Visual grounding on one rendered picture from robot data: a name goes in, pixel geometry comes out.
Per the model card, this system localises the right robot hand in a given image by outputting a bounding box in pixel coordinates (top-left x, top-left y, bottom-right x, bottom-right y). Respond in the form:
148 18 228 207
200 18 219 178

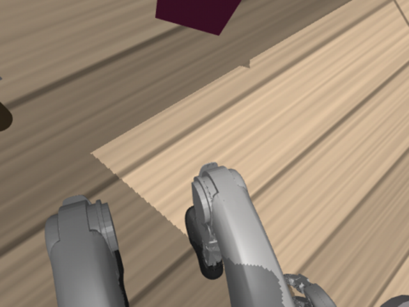
284 274 337 307

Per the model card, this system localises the left robot foot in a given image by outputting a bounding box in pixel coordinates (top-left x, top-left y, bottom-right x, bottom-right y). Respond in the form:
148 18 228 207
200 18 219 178
114 250 129 307

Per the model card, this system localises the right robot foot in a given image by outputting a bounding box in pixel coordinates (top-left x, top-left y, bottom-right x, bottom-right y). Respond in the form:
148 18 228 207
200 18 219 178
185 206 223 279

